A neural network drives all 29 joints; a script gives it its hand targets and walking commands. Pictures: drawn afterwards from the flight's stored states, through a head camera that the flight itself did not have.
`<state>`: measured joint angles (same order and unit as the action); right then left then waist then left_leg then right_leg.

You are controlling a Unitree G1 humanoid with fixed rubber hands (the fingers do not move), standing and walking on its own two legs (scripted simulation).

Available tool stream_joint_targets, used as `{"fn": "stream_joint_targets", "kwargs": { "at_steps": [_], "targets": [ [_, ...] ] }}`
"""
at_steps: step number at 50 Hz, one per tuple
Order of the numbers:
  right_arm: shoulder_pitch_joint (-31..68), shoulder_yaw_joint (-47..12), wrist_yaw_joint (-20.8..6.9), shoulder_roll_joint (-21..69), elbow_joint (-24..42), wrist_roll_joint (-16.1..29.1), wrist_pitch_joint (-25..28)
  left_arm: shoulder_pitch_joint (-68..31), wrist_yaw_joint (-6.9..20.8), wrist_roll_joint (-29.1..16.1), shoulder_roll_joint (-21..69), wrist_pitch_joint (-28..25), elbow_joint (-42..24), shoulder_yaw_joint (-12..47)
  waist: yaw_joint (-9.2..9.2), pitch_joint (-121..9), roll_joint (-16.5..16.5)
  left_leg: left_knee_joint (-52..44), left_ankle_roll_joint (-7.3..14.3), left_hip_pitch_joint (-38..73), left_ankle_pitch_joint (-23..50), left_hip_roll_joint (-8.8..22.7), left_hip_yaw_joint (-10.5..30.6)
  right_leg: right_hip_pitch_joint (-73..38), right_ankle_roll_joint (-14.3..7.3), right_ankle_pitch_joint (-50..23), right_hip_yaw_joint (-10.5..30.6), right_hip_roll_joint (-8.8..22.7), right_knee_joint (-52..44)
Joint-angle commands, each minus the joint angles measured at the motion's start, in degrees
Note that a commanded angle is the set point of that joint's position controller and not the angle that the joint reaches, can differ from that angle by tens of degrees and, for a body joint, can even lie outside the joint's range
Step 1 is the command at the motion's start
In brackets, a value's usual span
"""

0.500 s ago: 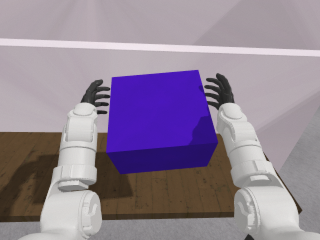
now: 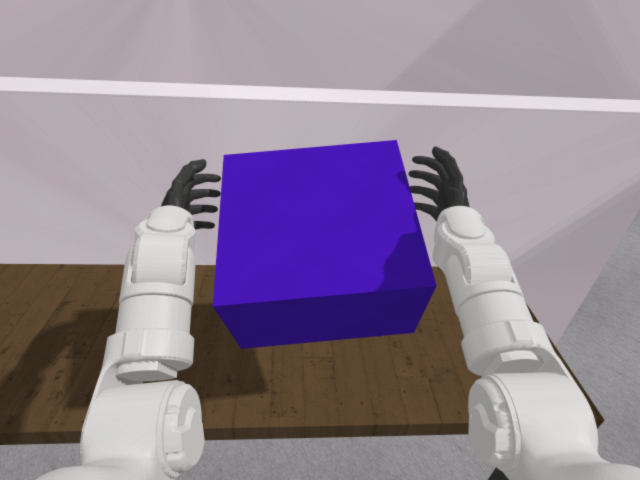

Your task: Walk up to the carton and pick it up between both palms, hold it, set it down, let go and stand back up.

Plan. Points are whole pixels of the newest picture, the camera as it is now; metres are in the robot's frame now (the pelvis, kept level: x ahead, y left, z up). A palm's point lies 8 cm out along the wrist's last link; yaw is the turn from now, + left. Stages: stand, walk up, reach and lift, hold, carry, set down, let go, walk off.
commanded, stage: hold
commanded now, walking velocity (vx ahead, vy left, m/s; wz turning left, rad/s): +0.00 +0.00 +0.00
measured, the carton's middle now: (319, 244) +0.41 +0.00 +0.14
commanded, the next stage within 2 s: set down in 0.54 s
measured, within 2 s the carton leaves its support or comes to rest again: neither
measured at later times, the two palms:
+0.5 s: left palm (177, 216) +0.36 +0.18 +0.21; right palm (449, 210) +0.37 -0.16 +0.23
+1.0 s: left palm (175, 211) +0.37 +0.18 +0.21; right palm (447, 192) +0.38 -0.15 +0.25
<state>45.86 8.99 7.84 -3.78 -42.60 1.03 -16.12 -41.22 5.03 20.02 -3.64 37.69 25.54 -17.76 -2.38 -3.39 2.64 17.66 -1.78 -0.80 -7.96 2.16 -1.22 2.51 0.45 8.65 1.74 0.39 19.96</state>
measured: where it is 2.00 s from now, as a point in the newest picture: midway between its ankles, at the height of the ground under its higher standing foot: outside the picture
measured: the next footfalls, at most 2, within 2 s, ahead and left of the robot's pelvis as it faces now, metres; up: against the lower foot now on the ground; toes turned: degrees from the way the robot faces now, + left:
none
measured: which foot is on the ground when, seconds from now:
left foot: down 0.00-1.00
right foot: down 0.00-1.00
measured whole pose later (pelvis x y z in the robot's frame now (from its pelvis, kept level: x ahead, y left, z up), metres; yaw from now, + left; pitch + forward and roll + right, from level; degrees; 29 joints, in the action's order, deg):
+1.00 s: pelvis +0.01 +0.00 +0.00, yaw +0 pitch -8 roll +1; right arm 45.8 11.2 6.7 -2.0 -40.8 1.0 -6.0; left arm -40.3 6.6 22.3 -3.3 32.2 24.5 -19.7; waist -2.4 -2.8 2.6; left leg 16.5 -1.8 -0.3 -7.9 2.1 -1.2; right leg 2.4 0.5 9.0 1.7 0.5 19.7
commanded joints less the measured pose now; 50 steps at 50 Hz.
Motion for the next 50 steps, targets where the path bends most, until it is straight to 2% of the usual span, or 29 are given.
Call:
{"fn": "stream_joint_targets", "kwargs": {
  "at_steps": [1, 2, 5, 9, 10, 11, 12, 14, 15, 16, 18, 22, 23, 25, 26, 27, 28, 29, 32, 33, 34, 36, 38, 41, 42, 47, 48, 49, 50],
  "targets": [
    [32.55, -15.41, -10.52, 30.56, 11.53, 8.49, 2.71, -38.41, 9.29, -8.58, 32.66, -5.59, -14.15, 15.4, -1.36, -12.17, -1.46, -4.72, 2.4, 0.11, 3.98, -4.91, -1.89, -5.56, 1.08, 0.1, -6.04, -3.13, -6.73],
    [31.99, -14.18, -10.49, 30.58, 11.21, 7.61, 2.68, -39.34, 9.32, -10.07, 32.1, -5.7, -14.42, 15.8, -2.68, -12.14, -1.38, -4.45, 2.48, -0.11, 3.34, -5.18, -2.27, -5.08, 1.21, -0.61, -5.94, -2.76, -6.71],
    [30.63, -14.63, -10.43, 29.89, 11.95, 8.5, 2.96, -35.57, 9.46, -8.6, 32.62, -5.16, -14.62, 14.67, -1.12, -11.62, -2.98, -4.4, 1.67, 0.83, 7.54, -4.34, -1.58, -6.51, 0.45, -3.22, -5.44, -3.44, -6.73],
    [30.24, -14.41, -10.35, 29.55, 11.56, 7.8, 2.78, -36.59, 9.25, -8.77, 32.26, -5.09, -16.01, 15.32, -2.32, -12.0, -2.39, -4.28, 1.8, 0.77, 4.98, -5.01, -2.13, -7.28, 0.75, -1.93, -5.58, -3.08, -6.72],
    [32.15, -15.0, -10.39, 30.95, 14.11, 7.92, 3.34, -36.15, 8.94, -8.99, 33.81, -5.56, -14.71, 16.16, -1.22, -13.61, -2.33, -4.77, 1.81, 1.57, 5.54, -4.88, -1.6, -5.98, 0.79, -1.5, -6.28, -3.62, -6.81],
    [29.71, -15.14, -10.31, 29.78, 12.67, 8.16, 2.87, -35.77, 9.1, -9.29, 33.5, -5.63, -15.96, 16.16, -2.43, -12.87, -2.41, -4.45, 1.78, 2.67, 6.88, -4.73, -1.68, -5.59, 0.99, -3.73, -5.8, -3.13, -6.94],
    [30.85, -15.09, -9.98, 30.04, 10.85, 8.13, 2.2, -35.7, 9.46, -7.22, 30.93, -5.01, -13.62, 13.35, -0.86, -9.21, -1.57, -4.43, 2.52, 0.34, 5.32, -5.14, -2.23, -5.35, 1.24, -1.73, -5.59, -2.75, -7.31],
    [29.09, -15.23, -10.06, 29.96, 11.9, 8.93, 2.74, -38.34, 9.29, -8.44, 32.09, -5.38, -18.95, 15.24, -1.91, -11.33, -4.0, -3.99, 1.64, 2.32, 8.13, -4.45, -2.22, -6.2, 1.08, -4.25, -5.75, -2.67, -6.33],
    [30.54, -16.86, -10.1, 29.85, 13.44, 9.54, 2.76, -35.84, 9.07, -7.82, 32.83, -4.97, -17.8, 15.09, -0.66, -11.67, -3.03, -3.89, 1.85, 2.33, 9.03, -4.51, -1.72, -6.09, 0.81, -3.75, -5.57, -3.56, -6.57],
    [31.86, -15.11, -10.15, 29.62, 11.97, 7.77, 2.61, -37.61, 9.24, -8.31, 31.34, -5.49, -14.39, 14.38, -1.67, -10.07, -0.78, -4.87, 2.49, 0.23, 3.38, -4.63, -1.87, -6.03, 0.69, 0.06, -5.35, -2.95, -7.41],
    [30.11, -13.31, -10.31, 29.73, 9.67, 7.28, 2.83, -37.82, 9.29, -7.86, 32.48, -5.12, -14.73, 15.11, -1.97, -9.35, -4.02, -5.28, 1.86, 0.95, 3.47, -4.28, -2.31, -4.36, 0.49, 0.44, -6.01, -3.01, -6.62],
    [32.12, -14.4, -9.91, 29.49, 15.16, 8.01, 2.91, -34.47, 9.65, -8.48, 32.08, -4.78, -13.61, 15.16, -2.03, -13.01, -1.72, -4.36, 2.42, 1.32, 6.83, -5.09, -2.16, -6.51, 0.98, -3.34, -5.41, -2.81, -7.26],
    [30.58, -13.29, -9.93, 28.88, 11.62, 7.79, 2.09, -35.04, 9.89, -8.02, 31.45, -4.67, -13.11, 13.96, -2.22, -9.95, -1.62, -4.57, 2.44, 0.65, 5.1, -4.95, -2.16, -5.6, 1.37, -1.42, -5.45, -3.0, -7.23],
    [30.26, -14.57, -10.38, 30.33, 11.09, 7.65, 2.31, -35.2, 9.47, -7.04, 31.56, -4.6, -14.91, 12.82, -0.32, -10.17, -2.93, -5.13, 2.59, -0.06, 4.61, -4.56, -2.07, -7.14, 0.48, -0.72, -5.67, -3.26, -6.37],
    [31.09, -14.01, -10.4, 30.77, 10.18, 7.5, 2.27, -39.17, 9.51, -7.46, 31.02, -5.42, -16.15, 13.61, -1.61, -9.28, -1.83, -5.08, 2.56, -0.67, 2.97, -4.79, -2.32, -5.14, 0.99, 1.69, -5.9, -2.83, -6.86],
    [32.87, -14.53, -10.39, 31.1, 13.57, 7.83, 2.8, -37.25, 9.58, -7.58, 31.67, -5.15, -15.15, 13.54, -0.84, -12.13, -1.38, -4.19, 3.09, 0.01, 4.87, -5.05, -2.49, -6.08, 1.07, -1.3, -5.53, -2.96, -6.43],
    [38.68, -18.55, -9.37, 32.68, 20.12, 10.08, 4.22, -35.69, 8.81, -12.89, 33.89, -6.49, -16.79, 20.67, -0.63, -12.98, -1.54, -4.59, 2.66, 0.58, 2.54, -4.53, -2.4, -4.27, 2.3, -3.28, -5.89, -1.91, -7.33],
    [34.58, -19.34, -8.84, 32.56, 17.84, 10.26, 3.22, -34.77, 8.55, -13.11, 32.85, -6.08, -17.74, 21.07, -1.53, -13.86, 0.21, -3.79, 2.74, 1.77, 4.78, -5.22, -2.88, -5.58, 2.72, -6.0, -6.09, -2.58, -6.57],
    [38.37, -16.67, -8.87, 30.91, 18.05, 9.22, 4.79, -37.01, 9.28, -11.76, 32.74, -7.29, -17.27, 19.71, -1.51, -13.17, -2.92, -4.32, 1.96, 2.32, 3.17, -4.72, -2.71, -3.8, 2.34, -1.36, -6.89, -2.23, -7.35],
    [34.76, -16.78, -9.02, 31.33, 15.74, 8.98, 4.8, -35.83, 9.38, -10.53, 30.68, -7.11, -16.47, 17.64, -0.74, -11.33, -3.66, -4.57, 1.76, 1.56, 4.9, -4.84, -3.33, -3.97, 2.32, -4.09, -6.49, -2.0, -7.24],
    [31.58, -16.75, -8.92, 31.61, 10.51, 8.12, 3.86, -37.98, 9.55, -10.2, 30.9, -7.64, -16.81, 17.25, -1.86, -10.54, -3.26, -4.66, 1.68, 2.81, 3.63, -4.35, -2.84, -3.83, 2.29, -2.19, -6.04, -2.08, -7.62],
    [36.29, -13.85, -9.34, 30.23, 14.14, 5.86, 5.93, -35.72, 10.05, -7.47, 28.65, -7.8, -14.12, 12.67, 1.14, -9.71, -2.35, -5.81, 2.42, 1.03, 0.09, -4.72, -3.47, -3.82, 2.1, 0.58, -6.87, -1.96, -8.01],
    [39.0, -13.18, -9.74, 30.21, 16.66, 5.49, 8.33, -38.13, 9.6, -9.58, 30.86, -9.19, -14.76, 15.35, -0.94, -13.11, -2.47, -5.96, 1.45, 1.06, -0.17, -3.79, -2.9, -3.0, 1.8, 0.63, -7.76, -1.91, -7.62],
    [37.06, -10.91, -10.15, 31.31, 12.22, 3.24, 11.16, -39.02, 9.53, -6.93, 30.29, -11.3, -14.07, 13.41, 0.73, -13.27, -5.22, -5.86, 1.4, 0.87, -0.26, -4.02, -3.79, -4.35, 1.77, 2.13, -7.69, -1.63, -7.57],
    [35.03, -11.95, -10.39, 30.88, 12.69, 2.16, 12.01, -35.09, 9.82, -5.53, 30.4, -11.65, -11.22, 11.11, 2.5, -9.95, -3.64, -6.59, 2.64, -0.22, -2.31, -4.31, -4.35, -3.88, 1.62, 4.57, -7.87, -1.1, -7.93],
    [28.83, -9.25, -10.92, 27.85, 9.15, -0.98, 13.61, -29.7, 11.27, -3.12, 28.55, -11.69, -8.16, 10.67, 1.53, -4.91, -1.99, -8.25, 2.76, 0.31, -3.01, -3.49, -4.27, -3.32, 1.46, 6.09, -8.47, -1.94, -8.35],
    [28.35, -9.47, -11.13, 28.65, 8.28, -0.76, 13.11, -30.3, 11.51, -2.77, 27.18, -11.61, -6.93, 8.42, 2.88, -3.9, -0.95, -7.86, 3.43, 0.65, -3.82, -4.06, -4.99, -2.71, 1.78, 8.61, -7.66, -1.65, -9.52],
    [24.5, -10.3, -11.03, 28.23, 8.22, -1.08, 14.17, -28.55, 11.35, -2.61, 28.98, -12.34, -8.9, 10.93, 1.21, -2.72, -2.43, -8.96, 2.26, 1.38, -2.82, -3.71, -4.6, -3.73, 1.54, 5.98, -8.63, -1.79, -8.77],
    [26.39, -9.01, -10.82, 27.51, 7.26, -1.56, 14.31, -29.21, 11.24, -2.43, 28.04, -12.93, -8.32, 10.2, 1.57, -4.87, -3.04, -8.41, 2.2, 1.37, -2.29, -3.54, -4.55, -4.19, 1.54, 6.17, -8.23, -1.55, -8.94]
  ]
}}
